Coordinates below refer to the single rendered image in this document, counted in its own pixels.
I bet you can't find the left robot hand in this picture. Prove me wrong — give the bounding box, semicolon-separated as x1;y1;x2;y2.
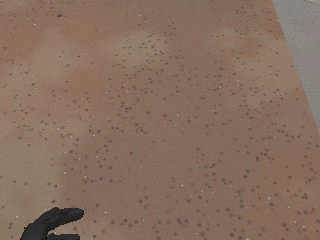
20;207;84;240

